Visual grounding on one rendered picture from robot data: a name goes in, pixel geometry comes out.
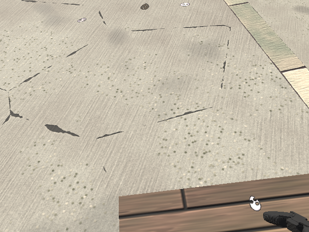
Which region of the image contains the robot right hand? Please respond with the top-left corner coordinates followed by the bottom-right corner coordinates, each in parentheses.
top-left (263, 211), bottom-right (309, 232)

